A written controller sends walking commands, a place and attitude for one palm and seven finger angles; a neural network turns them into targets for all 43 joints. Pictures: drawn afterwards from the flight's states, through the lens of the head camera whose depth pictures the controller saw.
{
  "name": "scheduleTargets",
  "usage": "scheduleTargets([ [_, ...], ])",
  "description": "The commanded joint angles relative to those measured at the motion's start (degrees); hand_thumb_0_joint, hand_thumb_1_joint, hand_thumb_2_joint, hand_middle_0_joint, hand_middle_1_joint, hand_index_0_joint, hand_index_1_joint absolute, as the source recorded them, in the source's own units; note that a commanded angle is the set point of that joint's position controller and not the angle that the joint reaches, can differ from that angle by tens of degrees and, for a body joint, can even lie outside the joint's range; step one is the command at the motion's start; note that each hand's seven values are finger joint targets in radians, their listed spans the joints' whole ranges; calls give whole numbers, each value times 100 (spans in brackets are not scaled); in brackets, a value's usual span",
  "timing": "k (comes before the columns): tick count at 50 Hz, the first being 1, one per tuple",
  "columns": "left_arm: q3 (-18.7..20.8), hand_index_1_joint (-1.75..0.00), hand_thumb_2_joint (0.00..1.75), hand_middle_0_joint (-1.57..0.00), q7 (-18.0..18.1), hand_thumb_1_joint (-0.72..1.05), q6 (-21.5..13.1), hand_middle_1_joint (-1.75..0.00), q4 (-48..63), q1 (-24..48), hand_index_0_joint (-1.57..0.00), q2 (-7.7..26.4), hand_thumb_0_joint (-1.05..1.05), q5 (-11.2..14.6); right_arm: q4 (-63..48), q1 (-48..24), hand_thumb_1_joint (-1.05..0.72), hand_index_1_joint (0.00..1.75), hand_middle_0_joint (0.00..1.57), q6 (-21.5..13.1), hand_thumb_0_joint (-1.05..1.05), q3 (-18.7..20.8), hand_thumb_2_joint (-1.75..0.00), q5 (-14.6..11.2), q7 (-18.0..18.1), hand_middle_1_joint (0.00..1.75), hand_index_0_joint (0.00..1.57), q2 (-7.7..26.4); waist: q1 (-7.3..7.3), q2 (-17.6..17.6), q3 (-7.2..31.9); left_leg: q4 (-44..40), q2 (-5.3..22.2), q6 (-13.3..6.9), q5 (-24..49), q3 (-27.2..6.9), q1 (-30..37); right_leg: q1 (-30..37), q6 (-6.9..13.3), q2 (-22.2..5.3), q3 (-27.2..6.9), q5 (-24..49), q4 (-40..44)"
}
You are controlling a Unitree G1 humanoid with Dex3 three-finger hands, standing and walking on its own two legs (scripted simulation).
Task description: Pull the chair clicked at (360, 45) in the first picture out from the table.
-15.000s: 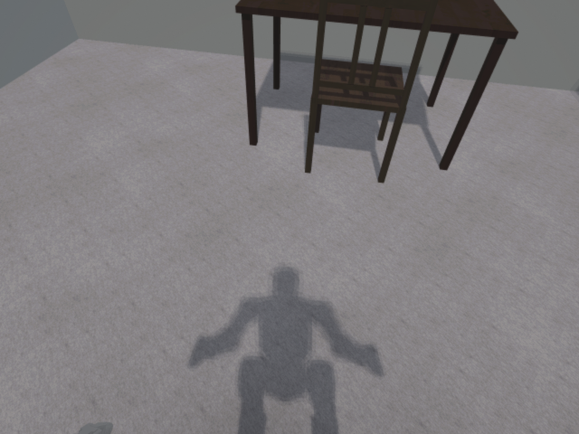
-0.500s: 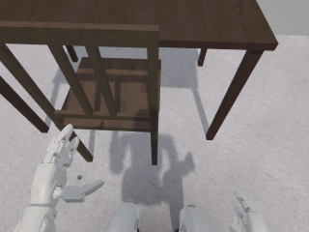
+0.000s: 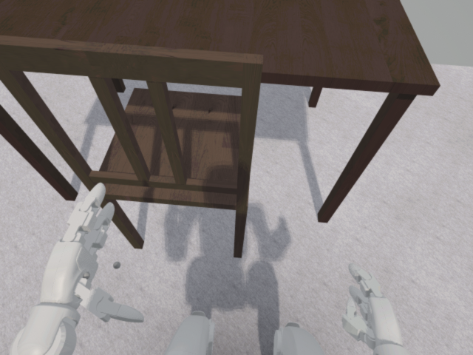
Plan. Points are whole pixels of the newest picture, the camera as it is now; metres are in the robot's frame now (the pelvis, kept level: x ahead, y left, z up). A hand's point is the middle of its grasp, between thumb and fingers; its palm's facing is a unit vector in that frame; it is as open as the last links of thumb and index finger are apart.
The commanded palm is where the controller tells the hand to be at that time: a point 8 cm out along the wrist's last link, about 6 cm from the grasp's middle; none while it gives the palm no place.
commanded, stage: raise the hand toward the chair's back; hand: left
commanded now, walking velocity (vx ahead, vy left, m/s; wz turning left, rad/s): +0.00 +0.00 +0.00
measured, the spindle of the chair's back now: (126, 136) +0.50 +0.27 +0.01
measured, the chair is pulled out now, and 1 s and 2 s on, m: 0.00 0.00 0.00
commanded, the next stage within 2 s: aim the fingers beside a spindle in 0.70 s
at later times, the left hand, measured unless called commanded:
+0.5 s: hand (115, 252) +0.25 +0.20 +0.06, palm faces +0.02 -1.00 -0.07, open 16.9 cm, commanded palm +0.22 +0.25 +0.06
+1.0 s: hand (120, 256) +0.25 +0.20 +0.05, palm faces +0.02 -1.00 -0.06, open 16.9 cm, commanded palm +0.23 +0.25 +0.06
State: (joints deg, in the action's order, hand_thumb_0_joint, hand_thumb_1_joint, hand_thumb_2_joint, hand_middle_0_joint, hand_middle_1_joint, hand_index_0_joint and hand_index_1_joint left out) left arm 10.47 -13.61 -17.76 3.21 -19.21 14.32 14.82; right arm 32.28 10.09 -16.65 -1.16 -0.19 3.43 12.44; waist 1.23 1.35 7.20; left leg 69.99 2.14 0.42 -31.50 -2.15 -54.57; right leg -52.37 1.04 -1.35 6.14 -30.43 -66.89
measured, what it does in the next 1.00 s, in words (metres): stands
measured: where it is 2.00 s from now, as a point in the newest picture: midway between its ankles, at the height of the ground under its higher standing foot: outside the picture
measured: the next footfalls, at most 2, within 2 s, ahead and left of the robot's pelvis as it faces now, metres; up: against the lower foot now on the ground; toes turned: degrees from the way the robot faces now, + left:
none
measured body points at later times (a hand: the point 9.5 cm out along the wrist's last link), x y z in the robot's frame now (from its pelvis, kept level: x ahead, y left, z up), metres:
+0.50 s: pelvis +0.00 +0.00 +0.01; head +0.08 +0.00 +0.45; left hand +0.24 +0.26 +0.06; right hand +0.17 -0.25 -0.07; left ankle +0.02 +0.12 -0.64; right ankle +0.02 -0.11 -0.64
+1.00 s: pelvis -0.01 -0.01 +0.00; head +0.06 -0.01 +0.44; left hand +0.24 +0.25 +0.06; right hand +0.17 -0.25 -0.08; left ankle +0.02 +0.12 -0.64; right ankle +0.02 -0.11 -0.64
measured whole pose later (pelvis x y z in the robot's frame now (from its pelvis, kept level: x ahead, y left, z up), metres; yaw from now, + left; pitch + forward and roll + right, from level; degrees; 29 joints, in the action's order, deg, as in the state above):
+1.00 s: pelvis -0.01 -0.01 +0.00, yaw +0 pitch +15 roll -2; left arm 13.1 -16.3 -19.3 -5.3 -11.5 14.9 15.9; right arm 34.7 11.7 -18.1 -0.9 -0.6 4.0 14.8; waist 0.5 1.6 7.0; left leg 69.5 2.4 1.2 -30.0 -2.2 -54.7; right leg -53.1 1.9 -1.0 6.0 -29.4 -67.2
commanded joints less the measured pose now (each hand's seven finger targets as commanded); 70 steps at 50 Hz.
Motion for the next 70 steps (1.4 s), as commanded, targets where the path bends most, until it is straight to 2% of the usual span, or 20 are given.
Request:
scheduleTargets([
  [1, 587, -8, 30, -6, -86, -50, -421, -8, 1179, 414, -6, 764, 0, 155, -727, 33, -90, 30, 20, -276, 0, 388, -90, -16, 93, 30, 20, 879, -99, 181, 1548, -1079, -249, -77, 1800, -68, 1095, 1053, 1, 249, -301, 1543, 897],
  [8, 715, -8, 30, -6, -264, -50, -324, -8, 858, 636, -6, 843, 0, 251, -651, 35, -90, 30, 20, -265, 0, 384, -90, -44, 98, 30, 20, 935, -121, 119, 1448, -1154, -246, -64, 1768, -65, 1077, 1130, -4, 246, -315, 1541, 988],
  [10, 885, -8, 30, -6, -248, -50, -331, -8, 918, 696, -6, 1027, 0, 239, -657, 54, -90, 30, 20, -267, 0, 397, -90, -46, 109, 30, 20, 962, -64, 290, 1592, -1187, -242, -58, 2002, -67, 1214, 1206, 11, 251, -289, 1699, 947],
  [12, 770, -8, 30, -6, -258, -50, -329, -8, 843, 576, -6, 849, 0, 271, -660, 73, -90, 30, 20, -270, 0, 401, -90, -44, 86, 30, 20, 939, -86, 202, 1569, -1212, -244, -53, 2010, -52, 1252, 1229, -7, 245, -284, 1730, 995],
  [16, 768, -8, 30, -6, -229, -50, -379, -8, 824, 531, -6, 873, 0, 255, -674, 74, -90, 30, 20, -275, 0, 413, -90, -41, 60, 30, 20, 952, -66, 231, 1524, -1249, -243, -46, 2000, -45, 1196, 1249, -7, 244, -288, 1720, 987],
  [20, 866, -8, 30, -6, -167, -50, -424, -8, 653, 601, -6, 950, 0, 245, -669, 46, -90, 30, 20, -273, 0, 418, -90, -40, 60, 30, 20, 967, -74, 47, 1348, -1240, -256, -64, 1611, -6, 956, 1228, -10, 243, -379, 1382, 1093],
  [23, 794, -8, 30, -6, -130, -50, -536, -8, 843, 692, -6, 940, 0, 210, -691, 39, -90, 30, 20, -301, 0, 412, -90, -35, 45, 30, 20, 965, -75, 277, 1429, -1266, -255, -64, 1610, 0, 1069, 1179, 5, 225, -371, 1368, 1063],
  [26, 791, -8, 30, -6, -106, -50, -564, -8, 784, 653, -6, 916, 0, 205, -684, 43, -90, 30, 20, -308, 0, 417, -90, -28, 40, 30, 20, 955, -98, 126, 1443, -1265, -251, -74, 1508, 2, 1013, 1187, -14, 236, -382, 1275, 1091],
  [29, 759, -8, 30, -6, -122, -50, -586, -8, 788, 709, -6, 922, 0, 218, -681, 10, -90, 30, 20, -324, 0, 396, -90, -44, 41, 30, 20, 959, -109, 224, 1324, -1255, -262, -75, 1288, 9, 935, 1127, -6, 226, -448, 1048, 1151],
  [32, 691, -8, 30, -6, -153, -50, -517, -8, 640, 718, -6, 858, 0, 208, -695, -14, -90, 30, 20, -332, 0, 381, -90, -65, 62, 30, 20, 949, -148, 41, 1181, -1227, -262, -91, 1092, 18, 794, 1106, -26, 213, -530, 811, 1250],
  [35, 810, -8, 30, -6, -161, -50, -508, -8, 761, 805, -6, 998, 0, 225, -703, -25, -90, 30, 20, -349, 0, 374, -90, -64, 84, 30, 20, 958, -97, 112, 1323, -1210, -275, -98, 1070, 14, 781, 1180, -15, 215, -572, 730, 1247],
  [40, 814, -8, 30, -6, -179, -50, -522, -8, 742, 795, -6, 977, 0, 243, -674, -15, -90, 30, 20, -384, 0, 362, -90, -55, 90, 30, 20, 935, -99, 85, 1323, -1166, -282, -95, 1141, 13, 760, 1220, -17, 211, -608, 816, 1250],
  [44, 632, -8, 30, -6, -214, -50, -556, -8, 508, 1234, -6, 856, 0, 212, -610, -41, -90, 30, 20, -426, 0, 338, -90, -68, 106, 30, 20, 953, -206, 65, 1076, -1079, -274, -91, 855, 15, 583, 916, -33, 184, -657, 470, 1270],
  [48, 702, -8, 30, -6, -241, -50, -571, -8, 245, 1688, -6, 942, 0, 194, -547, -5, -90, 30, 20, -470, 0, 327, -90, -54, 142, 30, 20, 982, -215, 7, 1188, -993, -273, -97, 845, 22, 474, 938, -29, 157, -733, 415, 1254],
  [51, 669, -8, 30, -6, -244, -50, -572, -8, 375, 1547, -6, 911, 0, 185, -608, 13, -90, 30, 20, -494, 0, 349, -90, -40, 115, 30, 20, 979, -102, 208, 1617, -1033, -282, -103, 1148, 34, 719, 1087, -9, 168, -656, 825, 1123],
  [57, 455, -8, 30, -6, -92, -50, -486, -8, 280, 1628, -6, 720, 0, 66, -597, 47, -90, 30, 20, -442, 0, 373, -90, -8, 47, 30, 20, 994, -156, 136, 1621, -1076, -278, -89, 1296, -11, 785, 923, -15, 193, -464, 1107, 955],
  [60, 654, -8, 30, -6, 23, -50, -495, -8, 49, 1818, -6, 905, 0, -6, -556, 28, -90, 30, 20, -383, 0, 371, -90, -2, 45, 30, 20, 1016, -163, -13, 1459, -1042, -270, -90, 1113, 1, 581, 806, -8, 205, -483, 891, 959],
  [64, 417, -8, 30, -6, 84, -50, -628, -8, 173, 1853, -6, 669, 0, -50, -599, 22, -90, 30, 20, -370, 0, 376, -90, 28, -15, 30, 20, 977, -111, 215, 1674, -1060, -276, -73, 1258, 9, 737, 791, 21, 191, -427, 1054, 845],
  [67, 321, -8, 30, -6, 138, -50, -663, -8, 30, 2235, -6, 666, 0, -139, -532, 47, -90, 30, 20, -342, 0, 385, -90, 33, -13, 30, 20, 997, -227, 90, 1630, -994, -256, -86, 1134, -4, 657, 602, 4, 199, -423, 936, 821],
  [70, 355, -8, 30, -6, 174, -50, -687, -8, -75, 2395, -6, 704, 0, -169, -505, 44, -90, 30, 20, -328, 0, 386, -90, 49, -1, 30, 20, 1013, -202, 31, 1736, -944, -269, -98, 1119, 3, 597, 614, 11, 204, -455, 922, 800],
])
